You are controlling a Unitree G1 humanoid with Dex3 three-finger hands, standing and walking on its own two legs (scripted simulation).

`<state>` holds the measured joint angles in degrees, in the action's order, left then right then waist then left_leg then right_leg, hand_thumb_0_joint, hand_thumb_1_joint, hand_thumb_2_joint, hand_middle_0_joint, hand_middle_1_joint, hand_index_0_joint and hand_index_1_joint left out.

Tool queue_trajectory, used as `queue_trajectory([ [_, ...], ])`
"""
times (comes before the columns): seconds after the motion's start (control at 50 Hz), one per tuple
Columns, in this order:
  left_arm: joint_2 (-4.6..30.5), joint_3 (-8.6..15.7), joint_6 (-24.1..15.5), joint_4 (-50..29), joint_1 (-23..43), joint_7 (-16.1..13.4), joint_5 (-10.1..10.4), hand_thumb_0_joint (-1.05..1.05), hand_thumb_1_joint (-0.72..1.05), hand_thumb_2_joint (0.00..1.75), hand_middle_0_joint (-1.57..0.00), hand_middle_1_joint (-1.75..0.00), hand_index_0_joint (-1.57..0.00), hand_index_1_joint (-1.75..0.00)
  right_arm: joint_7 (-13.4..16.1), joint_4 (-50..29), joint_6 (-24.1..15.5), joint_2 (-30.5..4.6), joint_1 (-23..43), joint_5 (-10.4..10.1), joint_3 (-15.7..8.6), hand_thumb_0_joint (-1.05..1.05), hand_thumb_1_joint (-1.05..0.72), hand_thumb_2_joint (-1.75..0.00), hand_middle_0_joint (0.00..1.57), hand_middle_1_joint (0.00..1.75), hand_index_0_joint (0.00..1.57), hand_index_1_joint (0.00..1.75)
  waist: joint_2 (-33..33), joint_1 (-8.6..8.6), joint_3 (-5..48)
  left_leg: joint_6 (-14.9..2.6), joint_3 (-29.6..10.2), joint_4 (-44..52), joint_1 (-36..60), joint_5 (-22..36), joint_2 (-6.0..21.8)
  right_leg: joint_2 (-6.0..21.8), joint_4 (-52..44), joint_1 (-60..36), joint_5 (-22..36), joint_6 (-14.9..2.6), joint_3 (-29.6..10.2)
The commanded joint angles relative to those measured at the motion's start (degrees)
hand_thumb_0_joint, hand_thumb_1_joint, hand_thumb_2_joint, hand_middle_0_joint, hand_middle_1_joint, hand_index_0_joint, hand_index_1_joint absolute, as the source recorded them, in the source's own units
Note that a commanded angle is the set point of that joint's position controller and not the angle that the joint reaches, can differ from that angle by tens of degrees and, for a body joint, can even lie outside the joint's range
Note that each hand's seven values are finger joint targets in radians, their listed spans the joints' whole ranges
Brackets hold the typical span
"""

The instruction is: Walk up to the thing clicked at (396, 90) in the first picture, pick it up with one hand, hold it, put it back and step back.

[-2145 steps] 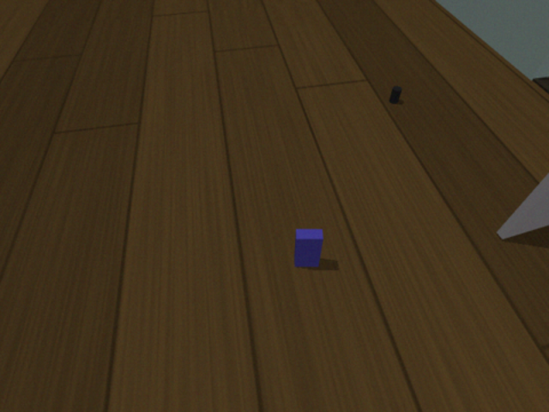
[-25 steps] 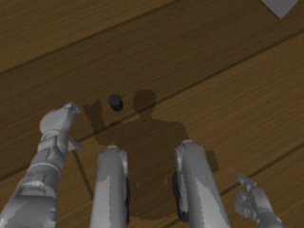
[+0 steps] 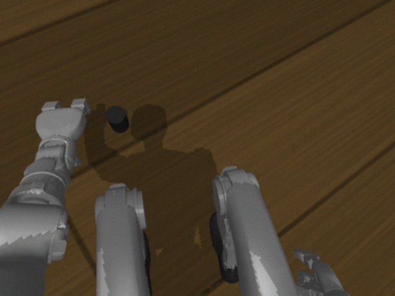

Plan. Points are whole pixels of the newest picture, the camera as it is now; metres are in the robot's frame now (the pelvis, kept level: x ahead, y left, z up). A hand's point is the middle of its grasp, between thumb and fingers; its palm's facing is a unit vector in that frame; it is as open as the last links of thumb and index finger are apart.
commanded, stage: rise first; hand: left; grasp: from above
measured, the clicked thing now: (117, 120) +0.55 +0.15 -0.34
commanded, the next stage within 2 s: none
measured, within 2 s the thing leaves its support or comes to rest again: neither
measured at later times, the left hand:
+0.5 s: hand (86, 129) +0.48 +0.21 -0.21, palm faces -0.46 -0.03 -0.89, open 13.6 cm
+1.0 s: hand (90, 124) +0.50 +0.20 -0.22, palm faces -0.45 -0.03 -0.89, open 13.9 cm
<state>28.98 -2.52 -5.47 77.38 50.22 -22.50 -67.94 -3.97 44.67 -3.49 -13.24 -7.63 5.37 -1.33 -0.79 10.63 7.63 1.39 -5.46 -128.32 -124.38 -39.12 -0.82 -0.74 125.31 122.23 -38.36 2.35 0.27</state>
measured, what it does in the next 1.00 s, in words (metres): stands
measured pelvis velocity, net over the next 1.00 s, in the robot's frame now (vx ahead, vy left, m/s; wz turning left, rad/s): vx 0.01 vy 0.00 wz -0.05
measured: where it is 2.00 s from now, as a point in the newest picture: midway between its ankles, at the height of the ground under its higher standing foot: (184, 268)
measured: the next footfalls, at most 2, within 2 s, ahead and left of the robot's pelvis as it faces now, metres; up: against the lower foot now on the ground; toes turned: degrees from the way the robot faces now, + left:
none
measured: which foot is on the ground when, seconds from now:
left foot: down 0.00-1.00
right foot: down 0.00-1.00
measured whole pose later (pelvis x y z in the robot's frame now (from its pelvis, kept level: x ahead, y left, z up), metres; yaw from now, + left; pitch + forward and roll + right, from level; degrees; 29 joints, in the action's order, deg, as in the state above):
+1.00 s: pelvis +0.01 +0.00 -0.05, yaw -3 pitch +36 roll -6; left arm 35.6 0.2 -6.2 87.5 61.2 -24.8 -70.4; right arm -7.4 43.1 -2.9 -15.4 -9.3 8.7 4.0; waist 0.1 15.8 2.8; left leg 2.3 -8.2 -137.7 -132.5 -41.0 -0.6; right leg -2.0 133.2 130.4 -38.8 2.7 2.1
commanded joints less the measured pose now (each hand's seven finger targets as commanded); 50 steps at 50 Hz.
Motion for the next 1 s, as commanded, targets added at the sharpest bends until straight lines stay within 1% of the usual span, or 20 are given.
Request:
queue_trajectory([
  [0.0,11.5,1.9,-0.9,-5.4,19.4,-2.1,-1.2,0.0,-0.37,0.88,-0.22,-0.85,-0.22,-0.85,0.2,-2.0,0.0,-12.7,-10.2,0.4,-3.6,0.0,-0.9,-0.9,0.2,0.3,0.2,0.3,-9.5,1.45,35.6,-2.86,4.4,13.0,26.2,8.2,-0.8,-0.7,-12.2,-16.0,9.3,-4.66,6.3],
  [0.04,11.2,2.0,-1.2,-4.7,20.3,-2.0,-1.7,0.0,-0.37,0.88,-0.21,-0.87,-0.22,-0.86,-0.3,-2.0,0.1,-12.7,-10.6,0.7,-3.2,0.0,-0.91,-0.9,0.2,0.3,0.2,0.3,-10.6,2.2,35.2,-2.81,4.4,12.4,25.7,9.1,-0.7,-0.5,-11.5,-15.6,10.2,-4.55,6.3],
  [0.08,12.2,2.6,-1.2,-4.4,20.9,-2.4,-2.0,0.0,-0.38,0.88,-0.2,-0.89,-0.21,-0.88,-0.5,-1.9,0.2,-12.9,-10.9,0.9,-3.0,0.0,-0.91,-0.9,0.2,0.3,0.2,0.3,-11.3,2.1,36.7,-2.78,4.3,11.8,26.6,10.4,-0.6,-0.6,-10.7,-15.9,11.5,-4.51,6.5],
  [0.16,11.8,2.9,-1.1,-2.8,22.9,-3.5,-1.8,0.0,-0.4,0.89,-0.17,-0.94,-0.19,-0.92,-1.1,-2.0,0.3,-12.4,-11.6,1.5,-2.5,0.0,-0.91,-0.9,0.2,0.3,0.2,0.3,-10.7,3.15,37.1,-3.12,4.9,10.1,24.3,10.8,-0.6,-0.9,-10.2,-17.3,12.8,-4.21,6.3],
  [0.18,13.4,3.9,-1.0,-3.8,24.3,-3.9,-1.9,0.0,-0.41,0.9,-0.16,-0.94,-0.18,-0.92,-1.2,-1.9,0.2,-12.9,-12.0,1.5,-2.6,0.0,-0.91,-0.9,0.2,0.3,0.2,0.3,-10.8,2.44,38.7,-3.18,4.8,9.8,24.6,10.7,-0.5,-0.9,-10.1,-16.9,12.6,-4.22,6.3],
  [0.28,12.4,3.1,-0.4,-1.7,25.8,-4.4,-1.8,0.0,-0.45,0.93,-0.13,-0.97,-0.15,-0.95,-1.6,-1.6,0.4,-12.5,-11.8,2.1,-2.1,0.0,-0.91,-0.9,0.2,0.3,0.2,0.3,-11.5,3.67,36.6,-3.27,5.2,8.7,22.1,8.8,-0.5,-1.1,-9.5,-16.1,11.2,-4.34,6.3],
  [0.3,13.6,3.6,-0.6,-2.2,26.9,-4.4,-1.5,0.0,-0.45,0.93,-0.13,-0.97,-0.14,-0.96,-1.6,-1.4,0.3,-12.8,-12.0,2.1,-2.1,0.0,-0.91,-0.9,0.2,0.3,0.2,0.3,-10.9,3.68,37.3,-3.46,5.2,8.3,21.5,8.3,-0.5,-1.2,-9.7,-16.6,10.8,-4.23,6.2],
  [0.4,14.3,3.6,-0.7,-0.3,27.1,-4.1,-1.4,0.0,-0.46,0.94,-0.11,-0.99,-0.13,-0.97,-1.8,-1.2,0.3,-13.4,-13.2,2.5,-1.6,0.0,-0.91,-0.9,0.2,0.3,0.2,0.3,-9.8,4.58,36.6,-3.68,5.0,7.0,19.7,8.3,-0.4,-1.1,-9.3,-17.3,11.1,-3.99,6.4],
  [0.46,15.5,4.0,-0.7,-1.2,27.4,-3.9,-1.4,0.0,-0.46,0.94,-0.11,-1.0,-0.13,-0.98,-1.9,-1.3,0.6,-13.4,-13.2,2.4,-1.2,0.0,-0.91,-0.9,0.2,0.3,0.2,0.3,-11.3,3.86,38.1,-3.51,4.9,6.8,20.7,9.9,-0.4,-1.3,-8.5,-18.0,12.8,-4.1,6.4],
  [0.5,15.8,4.5,-0.6,-0.9,27.6,-4.1,-1.6,0.0,-0.47,0.94,-0.09,-1.02,-0.11,-0.99,-2.0,-1.0,0.6,-13.8,-14.2,2.5,-0.9,0.0,-0.91,-0.9,0.2,0.3,0.2,0.3,-11.8,4.05,38.9,-3.35,4.7,6.2,21.4,11.7,-0.3,-1.3,-7.7,-18.1,14.5,-4.1,6.9],
  [0.56,14.8,3.7,-0.4,0.6,27.5,-4.2,-2.0,0.0,-0.46,0.94,-0.1,-1.02,-0.12,-0.99,-2.3,-1.2,0.8,-13.9,-13.9,2.8,-0.5,0.0,-0.91,-0.9,0.2,0.3,0.2,0.3,-12.4,5.24,36.9,-3.34,4.6,5.7,21.0,12.1,-0.2,-1.5,-7.3,-17.1,15.4,-4.13,7.1],
  [0.6,15.7,3.8,-0.4,0.7,28.0,-4.1,-1.9,0.0,-0.48,0.95,-0.08,-1.03,-0.11,-1.01,-2.4,-1.2,0.9,-14.4,-13.8,2.7,-0.5,0.0,-0.91,-0.9,0.2,0.3,0.2,0.3,-12.5,4.88,36.7,-3.38,4.4,5.6,20.1,12.0,-0.1,-1.7,-7.0,-16.9,15.4,-4.18,7.3],
  [0.64,15.5,3.9,-0.5,1.1,28.4,-4.0,-1.5,0.0,-0.49,0.95,-0.08,-1.04,-0.1,-1.02,-2.7,-1.5,0.9,-14.3,-14.3,2.8,-0.2,0.0,-0.91,-0.9,0.2,0.3,0.2,0.3,-12.0,5.57,35.7,-3.51,4.4,5.4,18.9,11.5,-0.1,-1.6,-7.0,-17.6,15.1,-4.07,7.3],
  [0.66,15.8,3.9,-0.5,1.2,28.2,-4.1,-1.6,0.0,-0.49,0.95,-0.07,-1.05,-0.1,-1.02,-2.7,-1.3,0.9,-14.8,-14.2,2.8,0.0,0.0,-0.9,-0.9,0.2,0.3,0.2,0.3,-12.4,5.18,36.1,-3.37,4.3,5.6,19.4,11.5,-0.2,-1.7,-6.7,-16.8,14.8,-4.2,7.5],
  [0.7,15.2,3.4,-0.7,1.1,29.4,-3.8,-1.6,0.0,-0.48,0.95,-0.07,-1.05,-0.1,-1.02,-2.8,-1.7,0.8,-14.8,-14.2,2.9,0.1,0.0,-0.9,-0.9,0.2,0.3,0.2,0.3,-13.2,6.25,35.1,-3.32,4.2,5.2,19.3,10.5,0.0,-1.8,-6.6,-15.7,14.0,-4.24,7.8],
  [0.76,16.9,3.9,-1.1,1.0,30.2,-3.9,-2.0,0.0,-0.48,0.95,-0.07,-1.06,-0.1,-1.03,-2.8,-1.7,0.9,-15.3,-14.3,2.9,0.5,0.0,-0.91,-0.9,0.2,0.3,0.2,0.3,-14.4,5.95,35.9,-3.09,3.9,5.3,19.3,10.1,-0.1,-1.9,-6.0,-15.4,13.3,-4.38,8.1],
  [0.88,17.2,3.6,-1.2,1.4,31.1,-4.3,-2.3,0.0,-0.5,0.96,-0.06,-1.06,-0.09,-1.03,-2.8,-1.8,0.8,-15.5,-14.3,3.2,1.0,0.0,-0.91,-0.9,0.2,0.3,0.2,0.3,-13.9,6.55,35.7,-3.25,4.0,4.4,18.0,9.2,-0.2,-2.1,-6.0,-15.7,12.9,-4.21,8.1],
  [0.9,18.0,4.0,-1.0,1.8,30.9,-4.5,-2.4,0.0,-0.58,1.04,-0.07,-0.99,-0.05,-1.01,-2.8,-1.8,0.8,-15.7,-14.5,3.1,1.1,0.0,-0.91,-0.9,0.2,0.3,0.2,0.3,-13.9,6.33,36.0,-3.2,3.9,4.3,18.2,9.4,-0.2,-2.0,-5.7,-15.3,12.8,-4.24,8.3],
  [0.96,16.9,3.1,-0.9,2.5,30.8,-4.3,-2.4,0.0,-0.51,0.97,-0.08,-1.04,-0.09,-1.02,-3.0,-1.8,0.7,-15.6,-14.5,3.3,1.3,0.0,-0.91,-0.9,0.2,0.3,0.2,0.3,-13.7,6.99,35.1,-3.31,3.9,3.9,17.6,9.7,-0.1,-2.1,-5.6,-15.6,13.5,-4.2,8.3],
  [0.98,17.7,3.4,-0.9,2.1,31.3,-4.4,-2.2,0.0,-0.51,0.97,-0.07,-1.04,-0.09,-1.03,-3.0,-1.8,0.7,-15.7,-14.3,3.3,1.5,0.0,-0.91,-0.9,0.2,0.3,0.2,0.3,-13.7,6.95,34.8,-3.38,3.9,3.8,17.0,9.8,-0.2,-2.2,-5.5,-15.9,13.7,-4.15,8.2],
])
